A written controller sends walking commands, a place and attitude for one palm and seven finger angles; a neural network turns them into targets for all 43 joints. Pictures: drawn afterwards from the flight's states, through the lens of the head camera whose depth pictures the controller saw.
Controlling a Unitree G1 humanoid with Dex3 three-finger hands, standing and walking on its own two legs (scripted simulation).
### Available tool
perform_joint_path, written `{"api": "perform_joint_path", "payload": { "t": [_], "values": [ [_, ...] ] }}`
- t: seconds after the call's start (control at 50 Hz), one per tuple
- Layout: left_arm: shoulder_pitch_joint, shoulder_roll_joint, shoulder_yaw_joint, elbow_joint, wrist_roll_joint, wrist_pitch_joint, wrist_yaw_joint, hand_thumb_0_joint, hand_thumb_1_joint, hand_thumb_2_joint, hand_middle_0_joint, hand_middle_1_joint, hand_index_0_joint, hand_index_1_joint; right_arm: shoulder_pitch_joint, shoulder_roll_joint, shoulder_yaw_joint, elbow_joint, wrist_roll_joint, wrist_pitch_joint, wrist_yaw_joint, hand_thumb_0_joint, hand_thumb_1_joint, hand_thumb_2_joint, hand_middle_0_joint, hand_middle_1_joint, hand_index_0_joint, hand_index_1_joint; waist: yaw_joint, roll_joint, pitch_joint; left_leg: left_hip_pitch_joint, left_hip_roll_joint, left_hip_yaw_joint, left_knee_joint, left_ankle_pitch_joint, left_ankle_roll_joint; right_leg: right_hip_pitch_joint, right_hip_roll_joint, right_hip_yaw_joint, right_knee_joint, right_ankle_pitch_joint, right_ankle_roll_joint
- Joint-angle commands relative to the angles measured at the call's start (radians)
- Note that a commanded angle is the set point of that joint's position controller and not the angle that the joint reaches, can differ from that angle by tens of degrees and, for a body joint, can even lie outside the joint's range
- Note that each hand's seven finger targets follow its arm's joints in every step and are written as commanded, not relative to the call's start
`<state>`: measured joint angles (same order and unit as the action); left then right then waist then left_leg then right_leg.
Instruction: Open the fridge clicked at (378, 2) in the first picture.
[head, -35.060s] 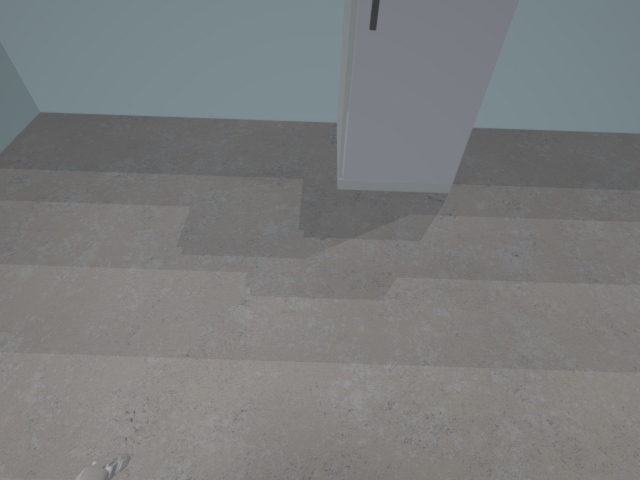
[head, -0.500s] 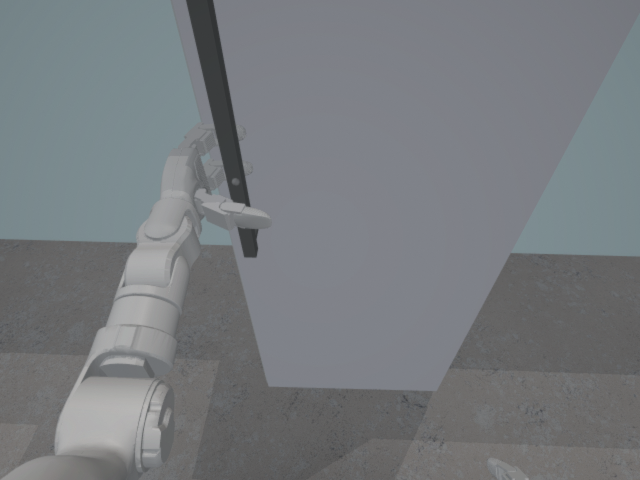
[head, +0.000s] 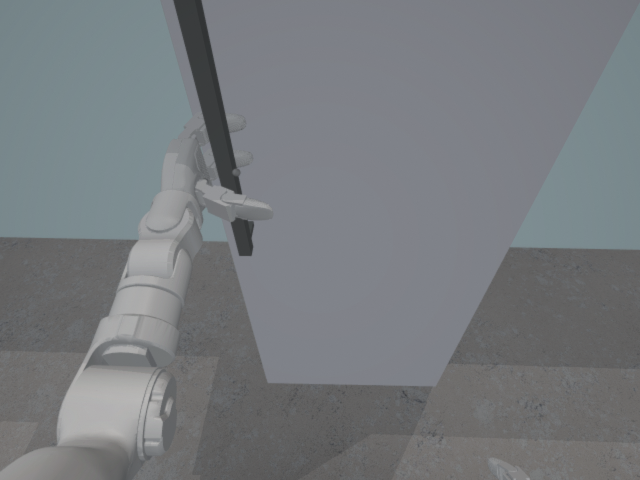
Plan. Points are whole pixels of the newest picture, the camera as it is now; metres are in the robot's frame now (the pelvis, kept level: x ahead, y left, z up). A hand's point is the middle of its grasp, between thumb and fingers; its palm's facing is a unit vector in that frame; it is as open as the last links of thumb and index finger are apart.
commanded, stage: slide the fingers in behind the handle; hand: left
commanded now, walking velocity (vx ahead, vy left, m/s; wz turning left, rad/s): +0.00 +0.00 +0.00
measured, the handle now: (220, 112) +0.48 +0.13 +0.23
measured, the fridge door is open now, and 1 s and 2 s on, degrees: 1 1 8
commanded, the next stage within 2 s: grip the handle and tug to test in 0.14 s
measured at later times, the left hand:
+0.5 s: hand (232, 181) +0.42 +0.12 +0.18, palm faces -0.02 -1.00 +0.02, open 12.3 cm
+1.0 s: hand (235, 180) +0.42 +0.11 +0.18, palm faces -0.03 -1.00 +0.02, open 5.9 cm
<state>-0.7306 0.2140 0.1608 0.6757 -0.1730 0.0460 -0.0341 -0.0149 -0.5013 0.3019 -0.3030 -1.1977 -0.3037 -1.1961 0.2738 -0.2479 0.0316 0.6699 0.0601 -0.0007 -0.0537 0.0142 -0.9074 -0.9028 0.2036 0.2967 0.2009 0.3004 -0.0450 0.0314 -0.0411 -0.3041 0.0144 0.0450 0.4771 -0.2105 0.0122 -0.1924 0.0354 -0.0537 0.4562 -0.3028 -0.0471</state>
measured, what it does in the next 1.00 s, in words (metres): stands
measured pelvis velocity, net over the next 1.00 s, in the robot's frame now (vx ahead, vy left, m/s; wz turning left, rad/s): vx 0.00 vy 0.01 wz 0.00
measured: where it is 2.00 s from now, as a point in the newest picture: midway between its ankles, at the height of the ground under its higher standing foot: outside the picture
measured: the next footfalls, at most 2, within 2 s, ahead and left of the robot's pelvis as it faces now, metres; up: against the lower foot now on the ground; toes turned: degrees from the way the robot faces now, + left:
none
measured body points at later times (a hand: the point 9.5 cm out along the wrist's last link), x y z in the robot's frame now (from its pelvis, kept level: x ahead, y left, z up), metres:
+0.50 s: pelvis +0.00 +0.00 +0.00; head +0.00 -0.01 +0.45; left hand +0.42 +0.17 +0.18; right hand +0.14 -0.24 -0.10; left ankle +0.02 +0.11 -0.74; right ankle -0.04 -0.09 -0.74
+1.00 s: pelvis +0.00 +0.01 +0.00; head +0.00 +0.00 +0.45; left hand +0.42 +0.17 +0.18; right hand +0.11 -0.24 -0.11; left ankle +0.02 +0.11 -0.74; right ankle -0.04 -0.08 -0.74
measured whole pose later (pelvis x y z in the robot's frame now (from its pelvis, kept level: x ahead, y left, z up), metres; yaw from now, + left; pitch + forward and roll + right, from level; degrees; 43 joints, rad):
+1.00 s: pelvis +0.00 +0.01 +0.00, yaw +0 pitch +1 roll +0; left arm -0.67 0.19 0.13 0.59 -0.18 0.09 -0.02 0.01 0.69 0.83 -0.38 -1.36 -0.36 -1.35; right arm 0.28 -0.25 0.03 0.68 0.06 0.01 -0.05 0.02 -0.91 -0.90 0.20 0.30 0.20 0.30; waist -0.04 0.03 -0.04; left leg -0.28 0.01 0.05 0.47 -0.21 0.02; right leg -0.16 0.03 -0.05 0.44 -0.30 -0.04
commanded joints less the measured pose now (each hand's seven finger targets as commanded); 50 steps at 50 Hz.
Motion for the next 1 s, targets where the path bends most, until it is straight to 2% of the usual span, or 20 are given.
{"api": "perform_joint_path", "payload": {
  "t": [0.0,0.06,0.14,0.16,0.22,0.32,0.4,0.42,0.44,0.48,0.52,0.56,0.66,0.72,0.82,0.84,0.86,0.92,0.94,0.98],
  "values": [
    [-0.418,0.157,0.024,-0.221,-0.006,-0.043,-0.022,0.0,-0.5,0.3,-0.3,-1.2,-0.3,-1.2,-0.051,-0.13,-0.05,-0.135,0.001,-0.036,-0.009,0.0,-0.9,-0.9,0.2,0.3,0.2,0.3,0.011,-0.079,-0.284,0.216,-0.024,-0.028,0.007,0.244,0.046,0.004,-0.01,0.04,-0.055,0.442,0.04],
    [-0.455,0.124,-0.003,-0.271,-0.012,-0.038,-0.023,0.0,-0.5,0.3,-0.3,-1.2,-0.3,-1.2,-0.057,-0.125,-0.052,-0.14,0.003,-0.039,-0.009,0.0,-0.9,-0.9,0.2,0.3,0.2,0.3,0.005,-0.064,-0.285,0.237,-0.024,-0.033,0.009,0.255,0.049,-0.005,-0.007,0.038,-0.056,0.438,0.038],
    [-0.456,0.165,0.032,-0.356,-0.014,-0.061,-0.013,0.0,-0.5,0.3,-0.3,-1.2,-0.3,-1.2,-0.062,-0.126,-0.056,-0.14,-0.001,-0.045,-0.011,0.0,-0.9,-0.9,0.2,0.3,0.2,0.3,0.015,-0.048,-0.336,0.28,-0.021,-0.039,0.015,0.303,0.049,0.013,-0.005,0.038,-0.049,0.463,0.032],
    [-0.471,0.144,0.009,-0.376,-0.012,-0.066,-0.012,0.0,-0.5,0.3,-0.3,-1.2,-0.3,-1.2,-0.062,-0.122,-0.053,-0.137,-0.002,-0.046,-0.01,0.0,-0.9,-0.9,0.2,0.3,0.2,0.3,0.008,-0.054,-0.338,0.286,-0.021,-0.041,0.012,0.307,0.048,0.015,-0.004,0.036,-0.046,0.467,0.032],
    [-0.425,0.111,-0.015,-0.33,-0.009,-0.05,-0.007,0.0,-0.5,0.3,-0.3,-1.2,-0.3,-1.2,-0.06,-0.123,-0.053,-0.129,-0.003,-0.045,-0.01,0.0,-0.9,-0.9,0.2,0.3,0.2,0.3,0.005,-0.057,-0.296,0.275,-0.02,-0.037,0.011,0.29,0.047,-0.006,-0.005,0.031,-0.053,0.439,0.035],
    [-0.391,0.143,0.019,-0.314,0.001,-0.006,0.004,0.0,-0.267,0.4,-0.325,-1.233,-0.325,-1.233,-0.067,-0.126,-0.052,-0.133,-0.005,-0.029,-0.009,0.0,-0.9,-0.9,0.2,0.3,0.2,0.3,0.02,-0.063,-0.295,0.262,-0.022,-0.038,0.004,0.295,0.044,0.018,-0.009,0.03,-0.054,0.448,0.032],
    [-0.378,0.126,0.016,-0.335,-0.008,0.007,0.003,0.0,-0.08,0.48,-0.345,-1.26,-0.345,-1.26,-0.088,-0.117,-0.046,-0.147,-0.004,-0.023,-0.009,0.0,-0.9,-0.9,0.2,0.3,0.2,0.3,0.021,-0.076,-0.278,0.253,-0.023,-0.034,0.0,0.283,0.045,0.016,-0.008,0.033,-0.059,0.454,0.033],
    [-0.373,0.142,0.027,-0.312,-0.008,0.006,0.005,0.0,-0.033,0.5,-0.35,-1.267,-0.35,-1.267,-0.08,-0.124,-0.047,-0.144,-0.004,-0.019,-0.012,0.0,-0.9,-0.9,0.2,0.3,0.2,0.3,0.019,-0.105,-0.262,0.24,-0.021,-0.037,-0.004,0.271,0.045,0.024,-0.009,0.028,-0.063,0.433,0.034],
    [-0.423,0.115,-0.011,-0.348,-0.005,-0.001,0.003,0.0,0.013,0.52,-0.355,-1.273,-0.355,-1.273,-0.093,-0.119,-0.045,-0.149,-0.001,-0.021,-0.011,0.0,-0.9,-0.9,0.2,0.3,0.2,0.3,0.004,-0.075,-0.25,0.251,-0.02,-0.038,-0.005,0.26,0.046,-0.003,-0.009,0.034,-0.065,0.419,0.034],
    [-0.422,0.109,-0.009,-0.364,-0.004,-0.009,0.003,0.0,0.107,0.56,-0.365,-1.287,-0.365,-1.287,-0.091,-0.116,-0.047,-0.15,-0.003,-0.027,-0.011,0.0,-0.9,-0.9,0.2,0.3,0.2,0.3,0.011,-0.055,-0.27,0.273,-0.019,-0.041,0.0,0.269,0.045,-0.011,-0.005,0.033,-0.065,0.413,0.03],
    [-0.411,0.144,0.012,-0.371,-0.002,-0.016,0.004,0.0,0.2,0.6,-0.375,-1.3,-0.375,-1.3,-0.091,-0.122,-0.047,-0.148,-0.003,-0.022,-0.013,0.0,-0.9,-0.9,0.2,0.3,0.2,0.3,0.014,-0.046,-0.29,0.28,-0.019,-0.041,0.002,0.279,0.044,0.006,-0.007,0.033,-0.063,0.412,0.028],
    [-0.46,0.103,-0.026,-0.369,-0.005,-0.018,0.001,0.0,0.293,0.64,-0.385,-1.313,-0.385,-1.313,-0.091,-0.114,-0.044,-0.141,-0.003,-0.026,-0.013,0.0,-0.9,-0.9,0.2,0.3,0.2,0.3,-0.003,-0.046,-0.275,0.283,-0.019,-0.048,0.001,0.258,0.042,-0.021,-0.004,0.031,-0.067,0.389,0.029],
    [-0.454,0.122,-0.011,-0.345,-0.006,-0.021,-0.001,0.0,0.527,0.74,-0.41,-1.347,-0.41,-1.347,-0.092,-0.118,-0.043,-0.138,-0.004,-0.026,-0.015,0.0,-0.9,-0.9,0.2,0.3,0.2,0.3,0.004,-0.035,-0.298,0.29,-0.019,-0.052,-0.001,0.262,0.04,-0.015,-0.005,0.032,-0.065,0.382,0.025],
    [-0.436,0.118,-0.006,-0.301,-0.014,-0.02,-0.001,0.0,0.667,0.8,-0.425,-1.367,-0.425,-1.367,-0.08,-0.123,-0.046,-0.133,-0.004,-0.027,-0.016,0.0,-0.9,-0.9,0.2,0.3,0.2,0.3,0.003,-0.079,-0.277,0.269,-0.017,-0.051,-0.004,0.239,0.042,-0.017,-0.002,0.027,-0.072,0.359,0.03],
    [-0.431,0.112,-0.014,-0.329,-0.01,-0.035,-0.003,0.0,0.9,0.9,-0.45,-1.4,-0.45,-1.4,-0.078,-0.124,-0.048,-0.137,-0.005,-0.034,-0.013,0.0,-0.9,-0.9,0.2,0.3,0.2,0.3,0.01,-0.042,-0.311,0.285,-0.018,-0.05,-0.003,0.266,0.041,-0.006,-0.003,0.027,-0.063,0.38,0.027],
    [-0.44,0.129,0.004,-0.338,-0.01,-0.037,0.001,0.0,0.9,0.9,-0.45,-1.4,-0.45,-1.4,-0.076,-0.122,-0.048,-0.133,-0.005,-0.035,-0.011,0.0,-0.9,-0.9,0.2,0.3,0.2,0.3,0.013,-0.037,-0.309,0.285,-0.018,-0.053,-0.004,0.275,0.04,-0.002,-0.002,0.027,-0.063,0.389,0.024],
    [-0.431,0.107,-0.014,-0.34,-0.009,-0.037,-0.001,0.0,0.9,0.9,-0.45,-1.4,-0.45,-1.4,-0.08,-0.119,-0.049,-0.134,-0.003,-0.037,-0.009,0.0,-0.9,-0.9,0.2,0.3,0.2,0.3,0.01,-0.033,-0.308,0.292,-0.017,-0.051,-0.004,0.277,0.04,-0.01,-0.001,0.029,-0.064,0.389,0.025],
    [-0.424,0.105,-0.017,-0.335,-0.011,-0.038,-0.001,0.0,0.9,0.9,-0.45,-1.4,-0.45,-1.4,-0.072,-0.125,-0.052,-0.134,-0.003,-0.038,-0.011,0.0,-0.9,-0.9,0.2,0.3,0.2,0.3,0.007,-0.072,-0.294,0.28,-0.014,-0.049,-0.007,0.27,0.041,-0.002,-0.001,0.025,-0.069,0.384,0.028],
    [-0.423,0.119,-0.005,-0.35,-0.007,-0.038,0.002,0.0,0.9,0.9,-0.45,-1.4,-0.45,-1.4,-0.075,-0.123,-0.051,-0.135,-0.004,-0.04,-0.009,0.0,-0.9,-0.9,0.2,0.3,0.2,0.3,0.015,-0.046,-0.298,0.283,-0.015,-0.05,-0.008,0.276,0.04,-0.003,0.0,0.026,-0.066,0.39,0.025],
    [-0.415,0.118,0.001,-0.349,-0.006,-0.033,0.007,0.0,0.9,0.9,-0.45,-1.4,-0.45,-1.4,-0.078,-0.12,-0.051,-0.134,-0.004,-0.04,-0.008,0.0,-0.9,-0.9,0.2,0.3,0.2,0.3,0.017,-0.058,-0.295,0.282,-0.015,-0.046,-0.008,0.275,0.041,-0.004,0.0,0.028,-0.068,0.393,0.027]
  ]
}}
